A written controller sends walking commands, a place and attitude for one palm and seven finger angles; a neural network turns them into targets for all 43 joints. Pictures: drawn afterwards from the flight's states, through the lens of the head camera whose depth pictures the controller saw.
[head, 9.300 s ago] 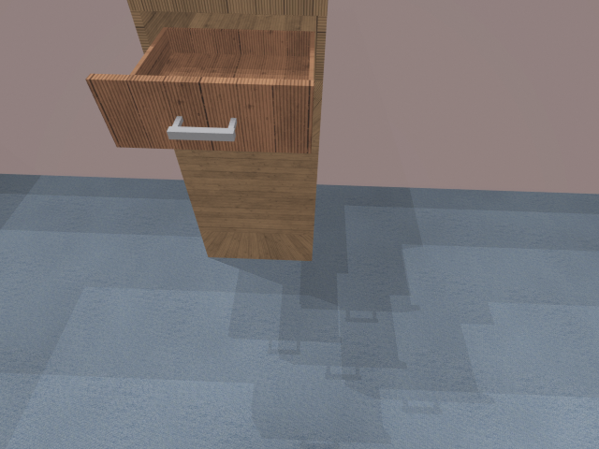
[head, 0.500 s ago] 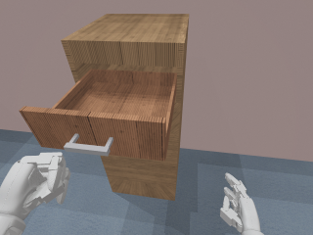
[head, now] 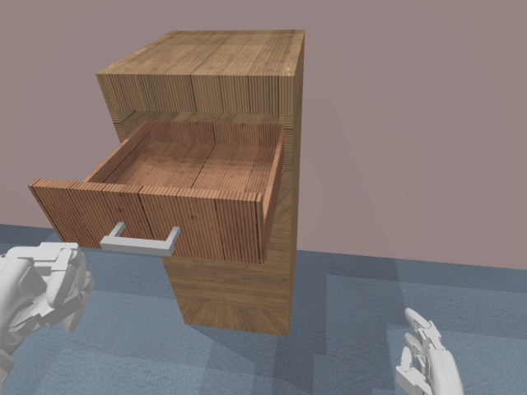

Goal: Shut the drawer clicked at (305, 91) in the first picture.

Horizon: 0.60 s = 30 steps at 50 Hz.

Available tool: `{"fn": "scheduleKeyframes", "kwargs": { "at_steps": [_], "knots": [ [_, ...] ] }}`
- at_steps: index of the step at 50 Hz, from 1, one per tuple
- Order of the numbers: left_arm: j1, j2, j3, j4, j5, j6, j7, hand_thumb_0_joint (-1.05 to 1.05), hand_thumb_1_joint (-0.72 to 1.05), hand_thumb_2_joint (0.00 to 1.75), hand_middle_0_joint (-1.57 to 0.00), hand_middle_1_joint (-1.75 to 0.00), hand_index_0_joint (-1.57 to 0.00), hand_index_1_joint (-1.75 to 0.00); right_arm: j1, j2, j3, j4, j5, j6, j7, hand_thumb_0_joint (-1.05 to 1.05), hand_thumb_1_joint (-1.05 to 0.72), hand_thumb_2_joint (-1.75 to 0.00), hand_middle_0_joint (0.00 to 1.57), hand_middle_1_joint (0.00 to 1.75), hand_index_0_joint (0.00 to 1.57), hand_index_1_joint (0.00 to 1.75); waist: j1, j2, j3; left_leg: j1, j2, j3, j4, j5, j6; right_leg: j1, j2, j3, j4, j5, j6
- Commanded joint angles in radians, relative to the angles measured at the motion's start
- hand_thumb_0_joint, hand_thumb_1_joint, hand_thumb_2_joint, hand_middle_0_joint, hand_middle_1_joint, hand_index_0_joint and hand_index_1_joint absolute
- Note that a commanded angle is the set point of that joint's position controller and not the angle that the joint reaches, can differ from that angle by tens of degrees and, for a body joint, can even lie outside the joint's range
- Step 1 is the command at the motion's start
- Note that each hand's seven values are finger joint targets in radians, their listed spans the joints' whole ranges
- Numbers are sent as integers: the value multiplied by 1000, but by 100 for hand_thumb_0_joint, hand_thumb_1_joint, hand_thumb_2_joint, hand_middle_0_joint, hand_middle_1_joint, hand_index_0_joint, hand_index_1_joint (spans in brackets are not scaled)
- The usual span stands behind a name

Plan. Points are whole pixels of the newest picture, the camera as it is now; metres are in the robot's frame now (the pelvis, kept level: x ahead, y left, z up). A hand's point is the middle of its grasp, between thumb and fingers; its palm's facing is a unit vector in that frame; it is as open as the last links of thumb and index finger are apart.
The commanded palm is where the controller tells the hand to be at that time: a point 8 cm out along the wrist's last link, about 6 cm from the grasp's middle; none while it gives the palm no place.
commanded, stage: raise the hand and make a fist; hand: left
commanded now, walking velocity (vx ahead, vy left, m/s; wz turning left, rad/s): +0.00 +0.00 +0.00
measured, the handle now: (142, 237) +0.31 +0.25 +0.11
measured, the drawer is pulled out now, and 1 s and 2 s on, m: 0.30 0.30 0.30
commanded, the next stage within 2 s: bring the fist close to the handle in 0.04 s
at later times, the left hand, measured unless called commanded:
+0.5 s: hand (94, 291) +0.17 +0.23 +0.16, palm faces +0.10 -0.99 -0.11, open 3.3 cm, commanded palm +0.13 +0.28 +0.17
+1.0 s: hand (134, 296) +0.20 +0.21 +0.12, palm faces +0.07 -0.99 -0.09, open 3.3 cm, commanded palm +0.17 +0.26 +0.12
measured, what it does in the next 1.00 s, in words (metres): stands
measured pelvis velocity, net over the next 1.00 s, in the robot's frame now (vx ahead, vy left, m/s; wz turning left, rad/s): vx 0.01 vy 0.02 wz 0.01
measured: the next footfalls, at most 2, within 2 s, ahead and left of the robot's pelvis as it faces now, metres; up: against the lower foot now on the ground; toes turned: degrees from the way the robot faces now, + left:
none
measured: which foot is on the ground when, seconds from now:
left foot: down 0.00-1.00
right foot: down 0.00-1.00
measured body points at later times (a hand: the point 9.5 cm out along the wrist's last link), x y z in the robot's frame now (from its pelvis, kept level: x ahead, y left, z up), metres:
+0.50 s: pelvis +0.01 +0.03 +0.00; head -0.04 +0.01 +0.45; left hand +0.16 +0.29 +0.17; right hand +0.22 -0.17 -0.04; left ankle +0.01 +0.14 -0.73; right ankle +0.01 -0.07 -0.73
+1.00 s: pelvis +0.01 +0.02 +0.00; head -0.01 +0.00 +0.45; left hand +0.19 +0.26 +0.12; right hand +0.20 -0.20 -0.07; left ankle +0.01 +0.14 -0.73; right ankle +0.01 -0.07 -0.73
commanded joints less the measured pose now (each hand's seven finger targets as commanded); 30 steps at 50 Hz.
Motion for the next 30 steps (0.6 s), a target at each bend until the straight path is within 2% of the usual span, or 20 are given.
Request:
{"fn": "scheduleKeyframes", "kwargs": {
  "at_steps": [1,3,5,6,10,12,14,15,16,18,19,20,22,24,25,27,30],
  "knots": [
    [-112,188,153,-143,-41,-90,20,0,90,90,-140,-160,-140,-160,-207,-77,-37,-177,-7,-85,-3,0,-90,-90,20,30,20,30,-2,-44,70,-13,-29,-22,-49,58,32,-134,-121,202,-221,-118,78],
    [-112,186,149,-110,-35,-79,13,0,90,90,-140,-160,-140,-160,-207,-77,-39,-180,-3,-85,-2,0,-90,-90,20,30,20,30,2,-84,72,-21,-30,-22,-61,56,35,-132,-112,188,-205,-108,78],
    [-82,155,124,-93,-25,-69,10,0,90,90,-140,-160,-140,-160,-222,-80,-45,-174,-1,-80,3,0,-90,-90,20,30,20,30,5,-81,92,-23,-27,-21,-60,69,32,-136,-111,190,-200,-80,80],
    [-69,139,106,-104,-20,-62,8,0,90,90,-140,-160,-140,-160,-213,-76,-45,-180,-2,-77,6,0,-90,-90,20,30,20,30,5,-65,87,-20,-29,-20,-74,75,33,-136,-107,180,-188,-58,75],
    [-76,103,59,-152,-23,-60,1,0,90,90,-140,-160,-140,-160,-208,-82,-43,-185,-3,-84,9,0,-90,-90,20,30,20,30,2,-79,32,17,-36,-22,-102,128,44,-110,-69,106,-125,48,65],
    [-112,92,35,-183,-21,-66,-1,0,90,90,-140,-160,-140,-160,-184,-79,-41,-192,-7,-94,10,0,-90,-90,20,30,20,30,-6,-61,3,33,-41,-27,-121,126,48,-111,-58,75,-104,69,60],
    [-112,104,36,-204,4,-84,20,0,90,90,-140,-160,-140,-160,-175,-72,-40,-191,-13,-104,11,0,-90,-90,20,30,20,30,-3,-52,-7,34,-43,-30,-129,147,49,-108,-50,47,-82,102,55],
    [-90,120,53,-210,23,-94,38,0,90,90,-140,-160,-140,-160,-181,-72,-45,-175,-19,-102,14,0,-90,-90,20,30,20,30,3,-20,-2,31,-42,-23,-122,162,48,-104,-48,46,-82,117,53],
    [-84,92,26,-222,38,-101,48,0,90,90,-140,-160,-140,-160,-163,-63,-45,-175,-23,-98,20,0,-90,-90,20,30,20,30,-3,-9,-2,25,-45,-23,-132,174,45,-107,-47,31,-74,130,50],
    [-69,70,6,-202,53,-115,63,0,90,90,-140,-160,-140,-160,-156,-55,-46,-171,-23,-91,28,0,-90,-90,20,30,20,30,-8,8,1,19,-45,-19,-127,185,40,-108,-46,20,-62,155,47],
    [-90,52,-17,-197,55,-121,67,0,90,90,-140,-160,-140,-160,-156,-54,-44,-171,-25,-88,29,0,-90,-90,20,30,20,30,-15,-9,13,9,-44,-23,-130,174,39,-113,-46,14,-61,145,48],
    [-84,60,-4,-192,59,-126,74,0,90,90,-140,-160,-140,-160,-167,-60,-48,-159,-28,-81,29,0,-90,-90,20,30,20,30,-13,-4,15,8,-41,-22,-122,173,41,-111,-46,22,-71,142,47],
    [-95,18,-59,-171,64,-128,69,0,90,90,-140,-160,-140,-160,-153,-56,-48,-165,-29,-74,31,0,-90,-90,20,30,20,30,-25,-9,25,3,-43,-27,-127,168,39,-119,-46,13,-64,141,47],
    [-119,7,-91,-148,70,-128,62,0,90,90,-140,-160,-140,-160,-154,-58,-48,-168,-28,-70,27,0,-90,-90,20,30,20,30,-34,-40,21,1,-42,-29,-126,144,44,-131,-46,16,-65,121,51],
    [-113,18,-72,-127,73,-125,64,0,90,90,-140,-160,-140,-160,-166,-62,-51,-160,-31,-62,25,0,-90,-90,20,30,20,30,-32,-70,20,-6,-38,-31,-124,134,46,-129,-45,21,-73,107,52],
    [-122,-10,-114,-127,82,-126,60,0,90,90,-140,-160,-140,-160,-156,-56,-51,-168,-33,-56,27,0,-90,-90,20,30,20,30,-35,-53,10,-5,-45,-28,-123,139,47,-128,-49,20,-66,112,52],
    [-122,17,-93,-124,97,-148,73,0,90,90,-140,-160,-140,-160,-165,-59,-55,-161,-41,-47,29,0,-90,-90,20,30,20,30,-32,-56,-18,-9,-43,-29,-115,154,47,-117,-51,18,-57,123,51]
  ]
}}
